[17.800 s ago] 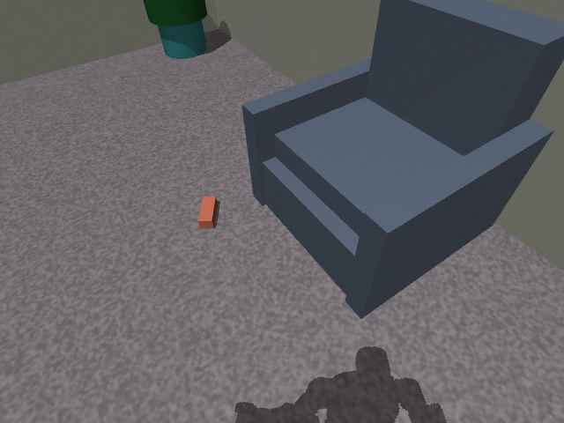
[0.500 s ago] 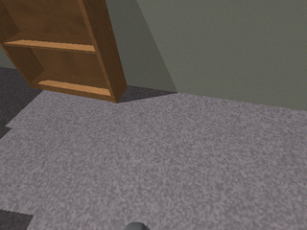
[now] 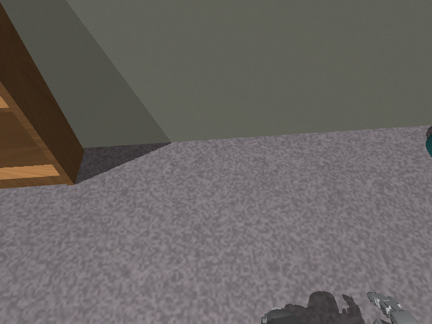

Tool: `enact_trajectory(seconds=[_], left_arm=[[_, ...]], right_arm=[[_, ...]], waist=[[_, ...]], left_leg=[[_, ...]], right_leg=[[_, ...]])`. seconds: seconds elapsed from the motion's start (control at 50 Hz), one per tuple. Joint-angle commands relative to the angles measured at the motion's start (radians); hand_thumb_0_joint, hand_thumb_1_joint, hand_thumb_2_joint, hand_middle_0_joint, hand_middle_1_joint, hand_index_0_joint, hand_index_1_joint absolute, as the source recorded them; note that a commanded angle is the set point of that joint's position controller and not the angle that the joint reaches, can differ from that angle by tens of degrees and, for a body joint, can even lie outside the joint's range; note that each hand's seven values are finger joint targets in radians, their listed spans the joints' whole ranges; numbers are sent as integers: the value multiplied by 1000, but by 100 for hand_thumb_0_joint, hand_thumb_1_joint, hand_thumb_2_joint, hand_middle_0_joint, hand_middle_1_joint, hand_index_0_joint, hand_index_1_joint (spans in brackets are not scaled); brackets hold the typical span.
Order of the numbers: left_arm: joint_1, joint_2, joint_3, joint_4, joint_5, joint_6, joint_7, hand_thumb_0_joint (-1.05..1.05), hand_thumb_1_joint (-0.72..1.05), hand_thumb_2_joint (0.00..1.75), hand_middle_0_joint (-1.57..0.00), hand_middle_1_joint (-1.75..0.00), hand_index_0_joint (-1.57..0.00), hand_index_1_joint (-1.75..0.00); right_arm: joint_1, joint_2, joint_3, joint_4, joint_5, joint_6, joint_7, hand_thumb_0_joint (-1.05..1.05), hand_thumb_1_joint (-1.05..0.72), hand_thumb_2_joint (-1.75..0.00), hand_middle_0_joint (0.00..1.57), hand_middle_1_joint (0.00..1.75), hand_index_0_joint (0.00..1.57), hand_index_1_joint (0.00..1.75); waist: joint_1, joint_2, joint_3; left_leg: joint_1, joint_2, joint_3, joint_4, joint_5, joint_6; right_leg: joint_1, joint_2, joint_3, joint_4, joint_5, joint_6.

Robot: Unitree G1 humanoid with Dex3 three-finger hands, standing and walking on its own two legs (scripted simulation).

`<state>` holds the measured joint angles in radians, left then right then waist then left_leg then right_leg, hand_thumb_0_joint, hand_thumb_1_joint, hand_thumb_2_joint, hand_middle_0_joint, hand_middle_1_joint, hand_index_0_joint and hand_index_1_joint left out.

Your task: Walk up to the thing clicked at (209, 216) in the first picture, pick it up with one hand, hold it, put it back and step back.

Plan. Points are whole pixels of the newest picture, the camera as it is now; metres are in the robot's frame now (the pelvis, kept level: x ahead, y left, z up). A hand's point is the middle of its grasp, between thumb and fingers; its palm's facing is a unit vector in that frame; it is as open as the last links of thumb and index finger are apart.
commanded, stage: walk up
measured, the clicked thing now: out of the picture -0.78 -1.03 -0.75
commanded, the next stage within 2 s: none
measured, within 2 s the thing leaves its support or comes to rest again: neither
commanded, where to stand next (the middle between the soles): +0.21 +0.02 m, yaw -61 degrees
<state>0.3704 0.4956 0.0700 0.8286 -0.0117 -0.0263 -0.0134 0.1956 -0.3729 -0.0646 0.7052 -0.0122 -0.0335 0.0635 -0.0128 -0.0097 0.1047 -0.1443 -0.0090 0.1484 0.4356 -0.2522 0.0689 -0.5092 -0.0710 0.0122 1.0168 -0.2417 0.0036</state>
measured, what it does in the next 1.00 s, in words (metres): walks ahead, turning right: right foot, then left foot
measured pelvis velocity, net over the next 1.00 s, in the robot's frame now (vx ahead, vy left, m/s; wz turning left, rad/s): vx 0.13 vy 0.11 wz -0.73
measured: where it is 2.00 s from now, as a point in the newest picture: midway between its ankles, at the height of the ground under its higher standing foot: outside the picture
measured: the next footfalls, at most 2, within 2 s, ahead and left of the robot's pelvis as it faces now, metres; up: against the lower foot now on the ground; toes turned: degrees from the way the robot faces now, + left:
right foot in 0.24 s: +0.19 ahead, -0.10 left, +0.00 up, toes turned -17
left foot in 0.56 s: +0.39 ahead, +0.22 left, +0.00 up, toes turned -22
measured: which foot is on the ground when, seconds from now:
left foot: down 0.00-0.24, up 0.26-0.54, down 0.56-0.94, up 0.96-1.00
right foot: up 0.00-0.22, down 0.24-0.56, up 0.58-0.90, down 0.92-1.00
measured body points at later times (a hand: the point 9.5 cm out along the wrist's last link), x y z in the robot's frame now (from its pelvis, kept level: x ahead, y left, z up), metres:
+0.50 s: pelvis +0.16 +0.08 -0.03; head +0.19 +0.05 +0.42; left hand +0.34 +0.36 -0.11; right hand +0.18 -0.26 -0.13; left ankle +0.33 +0.24 -0.71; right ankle +0.15 -0.08 -0.74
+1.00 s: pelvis +0.13 +0.11 -0.06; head +0.14 +0.08 +0.39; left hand +0.41 +0.31 -0.14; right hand -0.07 -0.23 -0.14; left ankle +0.32 +0.21 -0.72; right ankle +0.04 -0.01 -0.74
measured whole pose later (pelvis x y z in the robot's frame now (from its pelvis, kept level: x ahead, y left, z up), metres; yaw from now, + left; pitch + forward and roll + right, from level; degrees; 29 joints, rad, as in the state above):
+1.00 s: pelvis +0.13 +0.11 -0.06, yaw -42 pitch -3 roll +0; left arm 0.30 0.43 0.10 0.75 0.04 0.06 -0.09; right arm 0.28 -0.56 -0.12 0.81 -0.02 0.00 -0.05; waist -0.01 0.04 0.12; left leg -0.57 0.25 0.03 1.03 -0.50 0.01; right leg -0.41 -0.03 0.05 0.94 -0.49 0.03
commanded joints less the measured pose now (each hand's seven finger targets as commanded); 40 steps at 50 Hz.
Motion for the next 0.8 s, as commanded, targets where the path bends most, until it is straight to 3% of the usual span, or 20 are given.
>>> enact_trajectory(seconds=[0.0,0.04,0.12,0.18,0.2,0.22,0.24,0.26,0.28,0.32,0.38,0.42,0.5,0.52,0.54,0.56,0.58,0.6,0.68,0.78], left_arm=[[0,116,39,-86,9,6,4,0,90,90,-20,-30,-20,-30],[-48,127,42,-104,12,14,8,0,90,90,-20,-30,-20,-30],[-51,134,46,-108,14,12,25,0,90,90,-20,-30,-20,-30],[239,173,80,-63,16,7,55,0,90,90,-20,-30,-20,-30],[336,186,96,-53,9,5,70,0,90,90,-20,-30,-20,-30],[357,214,109,-68,10,1,89,0,90,90,-20,-30,-20,-30],[273,231,108,-133,17,-6,100,0,90,90,-20,-30,-20,-30],[179,255,108,-171,6,-7,110,0,90,90,-20,-30,-20,-30],[72,274,105,-195,-3,-14,118,0,90,90,-20,-30,-20,-30],[-29,221,77,-221,2,-33,119,0,90,90,-20,-30,-20,-30],[-102,199,55,-221,39,-44,78,0,90,90,-20,-30,-20,-30],[-129,201,53,-228,48,-31,50,0,90,90,-20,-30,-20,-30],[-198,148,55,-277,47,37,25,0,90,90,-20,-30,-20,-30],[-167,101,43,-291,48,49,24,0,90,90,-20,-30,-20,-30],[-117,60,34,-300,44,59,24,0,90,90,-20,-30,-20,-30],[-75,84,38,-278,46,84,27,0,90,90,-20,-30,-20,-30],[-22,122,42,-265,45,101,26,0,90,90,-20,-30,-20,-30],[-44,145,49,-243,53,97,18,0,90,90,-20,-30,-20,-30],[-37,140,95,-208,43,112,-44,0,90,90,-20,-30,-20,-30],[-91,126,98,-233,45,113,-85,0,90,90,-20,-30,-20,-30]], right_arm=[[16,-223,-87,-106,-3,-12,-13,0,-90,-90,20,30,20,30],[40,-238,-95,-119,-7,-8,-10,0,-90,-90,20,30,20,30],[67,-232,-100,-139,-17,14,-3,0,-90,-90,20,30,20,30],[-39,-260,-117,-192,-21,24,-6,0,-90,-90,20,30,20,30],[-46,-244,-111,-198,-17,24,-8,0,-90,-90,20,30,20,30],[-22,-194,-92,-195,-11,25,-7,0,-90,-90,20,30,20,30],[58,-188,-81,-196,-10,25,-3,0,-90,-90,20,30,20,30],[64,-262,-97,-197,-13,37,-8,0,-90,-90,20,30,20,30],[12,-291,-103,-186,-16,40,-14,0,-90,-90,20,30,20,30],[10,-288,-96,-133,-9,33,3,0,-90,-90,20,30,20,30],[86,-236,-77,-63,1,22,7,0,-90,-90,20,30,20,30],[111,-217,-71,-29,11,11,-17,0,-90,-90,20,30,20,30],[309,-214,-92,47,17,9,-83,0,-90,-90,20,30,20,30],[333,-256,-99,48,3,3,-96,0,-90,-90,20,30,20,30],[314,-351,-118,24,-13,-5,-108,0,-90,-90,20,30,20,30],[231,-391,-126,-14,-7,-6,-114,0,-90,-90,20,30,20,30],[118,-464,-141,-39,10,-6,-118,0,-90,-90,20,30,20,30],[54,-448,-144,-49,2,-9,-126,0,-90,-90,20,30,20,30],[71,-389,-120,-26,-9,-20,-149,0,-90,-90,20,30,20,30],[118,-423,-128,-18,-17,-31,-153,0,-90,-90,20,30,20,30]], waist=[[-45,177,11],[-61,144,34],[-64,50,-6],[116,30,-174],[189,-57,-228],[233,-249,-210],[150,-225,-263],[122,-144,-276],[93,-77,-218],[26,26,-137],[-11,-85,-38],[-4,-181,-19],[-91,-184,-100],[-101,-63,-125],[-84,172,-166],[-29,124,-139],[8,151,-119],[14,158,-78],[31,275,-126],[4,291,-236]], left_leg=[[55,215,-108,-207,134,-66],[39,260,-120,-226,102,-59],[62,250,-52,-108,382,-86],[-134,163,37,324,849,-147],[-273,108,36,556,677,-153],[-530,-23,-29,837,-105,-166],[-669,-32,-148,964,-390,-164],[-696,22,-313,1046,-372,-168],[-693,83,-359,1056,-321,-158],[-595,119,-311,845,-198,-116],[-354,76,-166,590,-113,-100],[-226,36,-90,443,-45,-114],[53,-13,-43,213,236,-81],[76,71,-151,140,211,-49],[44,356,-485,38,266,54],[-118,562,-654,-58,216,141],[-152,638,-717,-80,150,259],[-188,608,-701,-73,75,278],[-216,388,-334,26,73,140],[-11,430,-263,71,14,165]], right_leg=[[-105,-34,-42,-99,44,11],[-113,-51,-63,-149,34,7],[-1,-32,-114,-294,46,-19],[493,59,-180,-384,67,-74],[683,20,-99,-455,202,-107],[809,-139,189,-545,178,-224],[837,-321,518,-540,168,-307],[759,-432,741,-611,-9,-400],[650,-456,743,-673,-169,-400],[477,-266,431,-670,-195,-274],[124,-79,181,-589,84,-206],[12,-21,102,-512,331,-185],[-140,66,77,-218,88,-100],[-169,97,83,-90,-19,-66],[-219,162,86,116,-247,-33],[-167,129,178,272,-373,-18],[-168,90,202,370,-359,-17],[-192,41,194,420,-318,-6],[-115,19,148,354,-179,-4],[-121,-19,71,91,-308,12]])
